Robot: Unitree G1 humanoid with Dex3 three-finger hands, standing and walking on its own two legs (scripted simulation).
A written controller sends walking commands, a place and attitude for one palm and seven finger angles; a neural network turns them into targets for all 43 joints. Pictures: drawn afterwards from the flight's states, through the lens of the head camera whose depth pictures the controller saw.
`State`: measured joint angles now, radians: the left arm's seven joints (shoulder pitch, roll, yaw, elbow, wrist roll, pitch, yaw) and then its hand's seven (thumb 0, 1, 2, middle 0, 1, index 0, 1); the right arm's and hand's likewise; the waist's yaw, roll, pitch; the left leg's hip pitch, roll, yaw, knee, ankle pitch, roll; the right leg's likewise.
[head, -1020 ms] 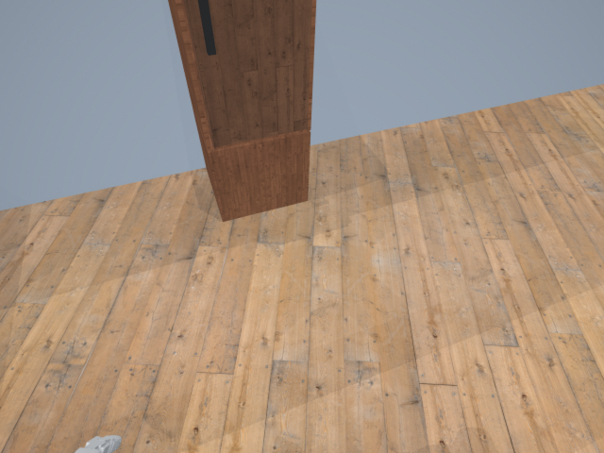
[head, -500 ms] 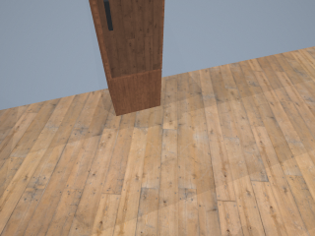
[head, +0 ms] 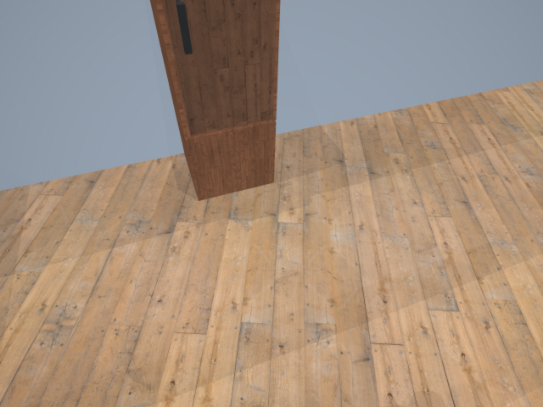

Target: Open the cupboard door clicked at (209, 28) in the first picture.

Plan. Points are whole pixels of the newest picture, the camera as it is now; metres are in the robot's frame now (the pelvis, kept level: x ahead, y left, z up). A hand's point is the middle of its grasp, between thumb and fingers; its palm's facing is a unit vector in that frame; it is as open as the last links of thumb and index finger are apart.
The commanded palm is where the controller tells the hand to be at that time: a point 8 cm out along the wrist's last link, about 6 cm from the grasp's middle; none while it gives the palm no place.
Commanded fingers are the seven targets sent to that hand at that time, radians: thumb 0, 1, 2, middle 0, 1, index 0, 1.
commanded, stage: stand and wait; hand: left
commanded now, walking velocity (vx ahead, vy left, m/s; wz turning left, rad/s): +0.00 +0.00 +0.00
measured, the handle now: (183, 26) +1.15 +0.35 +0.08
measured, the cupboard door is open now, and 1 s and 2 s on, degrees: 0 0 0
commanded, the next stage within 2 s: look at it before walking up in 0.04 s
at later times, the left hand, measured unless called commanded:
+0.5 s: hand out of the picture +0.08 +0.25 -0.16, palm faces -0.03 -0.94 -0.33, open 7.4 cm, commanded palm none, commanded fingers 0.00 0.90 0.90 -0.20 -0.30 -0.20 -0.30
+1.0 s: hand out of the picture +0.07 +0.21 -0.18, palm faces -0.09 -0.97 -0.23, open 7.4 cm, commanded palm none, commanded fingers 0.00 0.90 0.90 -0.20 -0.30 -0.20 -0.30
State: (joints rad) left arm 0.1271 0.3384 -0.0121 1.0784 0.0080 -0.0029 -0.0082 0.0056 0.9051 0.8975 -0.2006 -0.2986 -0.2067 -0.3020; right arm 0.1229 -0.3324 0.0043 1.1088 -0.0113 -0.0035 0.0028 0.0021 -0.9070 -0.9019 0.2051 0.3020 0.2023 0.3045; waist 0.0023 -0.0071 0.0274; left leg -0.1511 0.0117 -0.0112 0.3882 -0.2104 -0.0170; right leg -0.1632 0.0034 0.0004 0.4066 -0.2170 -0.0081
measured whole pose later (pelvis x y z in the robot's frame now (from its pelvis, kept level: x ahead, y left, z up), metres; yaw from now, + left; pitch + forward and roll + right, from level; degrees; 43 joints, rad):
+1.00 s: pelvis +0.04 +0.00 -0.01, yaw -7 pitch -1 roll +1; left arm 0.31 0.26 0.02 1.04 0.02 0.03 -0.04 0.01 0.91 0.90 -0.20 -0.30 -0.20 -0.30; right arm 0.24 -0.24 -0.02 1.06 -0.02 -0.01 0.00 0.00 -0.91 -0.90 0.20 0.30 0.20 0.30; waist 0.02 -0.01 0.00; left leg -0.14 0.05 0.10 0.53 -0.38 -0.02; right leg -0.28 0.02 0.02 0.69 -0.44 -0.02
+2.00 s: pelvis +0.40 -0.08 -0.02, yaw -34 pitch +0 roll +0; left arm 0.06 0.22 0.08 0.89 0.03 0.03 -0.05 0.00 0.91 0.90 -0.19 -0.30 -0.20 -0.30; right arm 0.40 -0.20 -0.06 1.05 -0.03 -0.04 -0.01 0.00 -0.92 -0.90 0.20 0.30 0.20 0.30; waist -0.06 0.00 0.10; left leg -0.03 0.14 0.38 0.49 -0.43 -0.05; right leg -0.52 -0.06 -0.12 0.69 -0.20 -0.01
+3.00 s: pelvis +0.47 -0.20 -0.01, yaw -9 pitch -1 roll +2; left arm 0.17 0.18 0.03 0.87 0.02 0.01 0.02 0.00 0.91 0.90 -0.20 -0.30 -0.20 -0.30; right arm 0.18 -0.29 -0.11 0.93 -0.02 0.08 0.02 0.00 -0.91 -0.90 0.20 0.30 0.20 0.30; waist -0.03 0.04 0.06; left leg -0.52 -0.02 -0.02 1.13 -0.39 -0.05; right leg -0.24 -0.07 -0.11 0.55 -0.30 -0.02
